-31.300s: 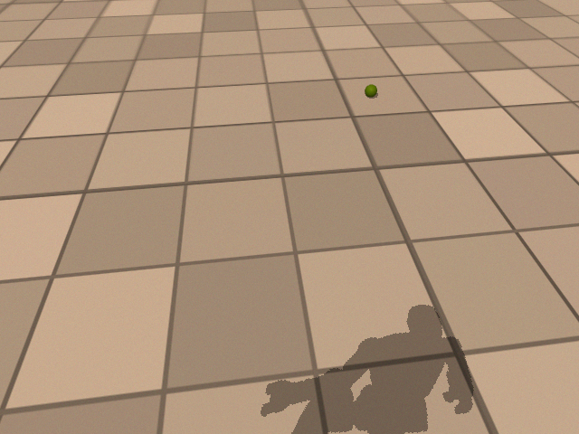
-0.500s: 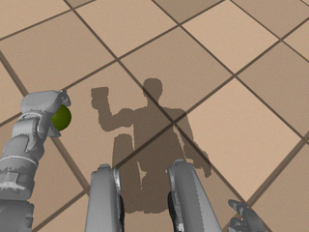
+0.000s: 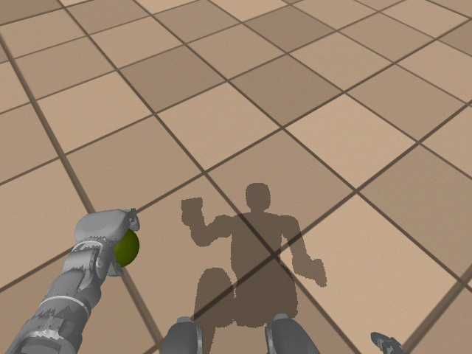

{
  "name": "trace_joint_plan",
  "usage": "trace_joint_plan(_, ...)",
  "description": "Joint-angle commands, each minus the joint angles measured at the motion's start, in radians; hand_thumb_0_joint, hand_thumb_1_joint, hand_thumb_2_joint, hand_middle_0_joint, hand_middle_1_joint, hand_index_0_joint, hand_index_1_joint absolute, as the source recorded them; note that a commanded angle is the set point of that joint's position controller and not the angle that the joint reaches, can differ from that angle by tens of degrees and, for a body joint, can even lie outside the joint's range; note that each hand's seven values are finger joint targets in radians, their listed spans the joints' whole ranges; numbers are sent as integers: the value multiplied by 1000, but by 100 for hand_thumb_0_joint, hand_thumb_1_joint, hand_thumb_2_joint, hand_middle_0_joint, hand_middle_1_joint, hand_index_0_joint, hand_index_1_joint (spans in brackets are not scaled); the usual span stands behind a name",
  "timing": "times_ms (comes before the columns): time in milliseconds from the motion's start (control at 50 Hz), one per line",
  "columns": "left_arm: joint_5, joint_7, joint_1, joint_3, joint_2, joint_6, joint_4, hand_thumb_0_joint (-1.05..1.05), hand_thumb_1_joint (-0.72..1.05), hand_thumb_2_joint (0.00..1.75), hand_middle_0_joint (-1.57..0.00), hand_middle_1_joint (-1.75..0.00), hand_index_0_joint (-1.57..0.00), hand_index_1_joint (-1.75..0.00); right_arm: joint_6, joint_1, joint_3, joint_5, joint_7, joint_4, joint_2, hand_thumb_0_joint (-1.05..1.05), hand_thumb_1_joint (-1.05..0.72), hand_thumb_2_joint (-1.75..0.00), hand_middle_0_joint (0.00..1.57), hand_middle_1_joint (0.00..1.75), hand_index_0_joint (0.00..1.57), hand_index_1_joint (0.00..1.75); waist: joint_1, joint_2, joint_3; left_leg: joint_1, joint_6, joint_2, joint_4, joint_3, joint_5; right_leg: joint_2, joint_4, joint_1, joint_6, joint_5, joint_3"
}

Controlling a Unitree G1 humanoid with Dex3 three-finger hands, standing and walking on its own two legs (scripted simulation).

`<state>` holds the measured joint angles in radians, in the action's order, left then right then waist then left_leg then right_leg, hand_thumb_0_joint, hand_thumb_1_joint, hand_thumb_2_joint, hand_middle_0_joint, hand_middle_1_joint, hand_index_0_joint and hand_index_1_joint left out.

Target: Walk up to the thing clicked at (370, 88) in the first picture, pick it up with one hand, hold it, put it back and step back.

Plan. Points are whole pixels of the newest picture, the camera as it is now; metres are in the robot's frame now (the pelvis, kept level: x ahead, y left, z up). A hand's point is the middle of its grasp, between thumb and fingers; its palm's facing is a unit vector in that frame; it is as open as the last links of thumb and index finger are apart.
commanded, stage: lift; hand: left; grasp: from above
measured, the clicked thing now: (117, 246) +0.36 +0.23 -0.10
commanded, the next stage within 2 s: hold in 0.38 s
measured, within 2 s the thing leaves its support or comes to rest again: neither
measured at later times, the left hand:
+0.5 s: hand (101, 224) +0.36 +0.23 +0.00, palm faces -0.44 -0.08 -0.89, open 10.4 cm
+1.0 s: hand (92, 211) +0.36 +0.23 +0.04, palm faces -0.44 -0.06 -0.90, open 10.5 cm
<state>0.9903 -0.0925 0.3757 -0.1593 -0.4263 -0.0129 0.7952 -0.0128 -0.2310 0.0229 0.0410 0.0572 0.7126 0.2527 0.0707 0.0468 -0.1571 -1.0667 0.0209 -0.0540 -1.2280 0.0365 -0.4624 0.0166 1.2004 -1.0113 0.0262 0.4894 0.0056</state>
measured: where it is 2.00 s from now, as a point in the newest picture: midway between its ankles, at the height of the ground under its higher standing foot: outside the picture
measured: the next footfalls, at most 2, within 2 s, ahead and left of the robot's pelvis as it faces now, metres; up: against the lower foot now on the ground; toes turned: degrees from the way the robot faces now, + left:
none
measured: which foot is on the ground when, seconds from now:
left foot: down 0.00-1.00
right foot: down 0.00-1.00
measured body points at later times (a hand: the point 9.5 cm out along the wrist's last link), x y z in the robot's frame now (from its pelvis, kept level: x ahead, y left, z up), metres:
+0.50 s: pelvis +0.04 +0.01 +0.07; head +0.08 +0.00 +0.52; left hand +0.38 +0.23 +0.05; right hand +0.13 -0.26 -0.06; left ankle +0.07 +0.13 -0.63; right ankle +0.05 -0.14 -0.63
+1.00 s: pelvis +0.06 +0.00 +0.09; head +0.08 -0.01 +0.54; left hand +0.38 +0.23 +0.09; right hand +0.18 -0.26 -0.03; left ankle +0.07 +0.13 -0.63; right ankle +0.05 -0.14 -0.63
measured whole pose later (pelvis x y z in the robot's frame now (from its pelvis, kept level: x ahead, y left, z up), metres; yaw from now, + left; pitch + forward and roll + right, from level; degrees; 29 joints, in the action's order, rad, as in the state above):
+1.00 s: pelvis +0.06 +0.00 +0.09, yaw -1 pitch +6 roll +0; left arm 1.00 -0.01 0.29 -0.21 -0.40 -0.02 0.71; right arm -0.06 -0.23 0.04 0.06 0.04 0.69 0.25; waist 0.01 0.04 -0.07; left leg -0.46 0.01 -0.04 -0.68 -0.03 -0.32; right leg -0.01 0.66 -0.42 0.03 0.34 0.05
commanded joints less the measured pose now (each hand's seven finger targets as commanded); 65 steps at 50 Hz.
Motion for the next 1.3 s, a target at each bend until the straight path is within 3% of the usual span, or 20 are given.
trace_joint_plan(0,21,-80,370,67,-206,-1,-153,0,56,84,-81,-102,-88,-96,46,-40,55,-8,14,-75,130,0,-91,-90,20,30,20,30,17,40,-299,353,-29,48,264,-21,69,29,-286,209,-35,-99,-2)
trace_joint_plan(120,12,-99,351,60,-186,-21,-125,0,57,88,-81,-106,-87,-99,48,-44,62,-7,10,-66,133,0,-90,-90,20,30,20,30,-3,17,-292,465,-28,50,344,-26,189,27,-367,337,-28,-217,1)
trace_joint_plan(220,-9,-77,293,38,-150,-36,-53,0,56,89,-82,-102,-88,-96,45,-38,70,-8,5,-75,136,0,-90,-90,20,30,20,30,-5,-12,-223,519,-25,47,423,-28,212,26,-426,389,-28,-235,-6)
trace_joint_plan(340,-10,-53,286,38,-155,-18,-114,0,53,84,-80,-100,-87,-94,42,-35,68,-4,4,-92,130,0,-91,-90,20,30,20,30,-16,-16,-222,594,-28,55,484,-41,257,23,-491,473,-27,-279,5)
trace_joint_plan(400,-6,-58,282,44,-151,-13,-136,0,52,87,-79,-102,-85,-96,39,-35,70,-4,3,-95,129,0,-90,-90,20,30,20,30,-12,-8,-217,630,-23,54,511,-38,272,26,-506,488,-29,-286,2)
trace_joint_plan(420,0,-66,290,53,-167,-11,-163,0,52,87,-80,-100,-86,-94,38,-26,72,-2,3,-96,131,0,-90,-90,20,30,20,30,-31,7,-221,656,-20,54,527,-37,281,25,-513,496,-32,-290,-1)
trace_joint_plan(500,15,-70,294,47,-166,-19,-174,0,50,82,-76,-100,-83,-93,34,-22,77,-2,1,-88,135,0,-90,-90,20,30,20,30,-26,-4,-228,698,-18,55,545,-41,338,25,-533,532,-31,-338,1)
trace_joint_plan(560,16,-48,299,50,-186,-15,-177,0,51,87,-78,-101,-84,-95,28,-18,78,1,0,-85,139,0,-90,-90,20,30,20,30,-26,-4,-214,713,-21,56,559,-48,357,25,-556,557,-28,-357,3)
trace_joint_plan(640,6,-13,274,30,-163,-12,-191,0,51,86,-77,-103,-84,-96,21,-10,77,4,-2,-92,137,0,-90,-90,20,30,20,30,-35,-21,-212,741,-23,58,573,-52,412,26,-576,602,-25,-409,5)
trace_joint_plan(720,-6,14,240,19,-141,-12,-195,0,51,88,-78,-104,-84,-97,12,1,74,8,-6,-111,135,0,-90,-90,20,30,20,30,-37,-18,-174,749,-21,56,602,-52,412,30,-593,616,-29,-398,1)
trace_joint_plan(820,4,38,225,30,-164,-7,-238,0,51,87,-78,-103,-85,-96,4,23,71,12,-4,-134,136,0,-90,-90,20,30,20,30,-51,-21,-166,771,-26,60,614,-65,438,27,-610,639,-27,-430,6)
trace_joint_plan(840,3,38,240,34,-170,-4,-249,0,51,87,-77,-103,-84,-96,4,17,72,12,-5,-133,140,0,-90,-90,20,30,20,30,-40,-18,-177,779,-25,59,614,-64,443,26,-607,645,-28,-431,7)
trace_joint_plan(900,4,35,246,59,-197,-1,-282,0,49,92,-77,-105,-83,-98,-1,29,71,12,-5,-143,140,0,-90,-90,20,30,20,30,-56,-4,-187,798,-24,58,626,-62,460,26,-616,662,-27,-442,4)
trace_joint_plan(940,7,36,249,43,-171,-2,-279,0,49,90,-75,-106,-82,-100,-3,28,69,11,-6,-142,136,0,-90,-90,20,30,20,30,-42,-8,-176,803,-25,56,629,-60,458,26,-618,654,-26,-442,9)
trace_joint_plan(1000,9,41,231,60,-197,0,-285,0,49,90,-76,-104,-83,-97,-5,42,71,14,-4,-148,141,0,-90,-90,20,30,20,30,-55,-5,-169,815,-25,57,645,-63,452,24,-633,668,-26,-433,6)
trace_joint_plan(1060,4,52,213,33,-163,-4,-285,0,50,90,-77,-106,-83,-99,-7,49,65,13,-6,-152,133,0,-90,-90,20,30,20,30,-51,-23,-155,816,-29,59,651,-65,440,21,-642,674,-23,-431,9)
trace_joint_plan(1120,-3,55,207,48,-176,-6,-301,0,50,92,-77,-108,-83,-101,-9,62,65,15,-5,-159,134,0,-90,-90,20,30,20,30,-64,-19,-144,821,-27,59,671,-68,419,22,-661,683,-25,-404,6)
trace_joint_plan(1220,-4,61,205,28,-164,-13,-315,0,51,91,-77,-107,-84,-100,-9,81,57,17,-2,-168,130,0,-90,-90,20,30,20,30,-56,-40,-125,823,-33,64,685,-72,383,17,-686,679,-19,-381,11)
trace_joint_plan(1240,-10,62,195,57,-191,-12,-319,0,51,91,-77,-107,-84,-100,-10,82,59,19,-1,-168,135,0,-90,-90,20,30,20,30,-70,-39,-121,829,-33,62,694,-74,376,17,-691,691,-21,-369,10)
trace_joint_plan(1280,-10,72,210,43,-182,-7,-332,0,51,91,-77,-108,-83,-101,-10,88,57,19,0,-172,131,0,-91,-90,20,30,20,30,-61,-31,-124,839,-32,60,702,-73,368,18,-692,688,-23,-359,11)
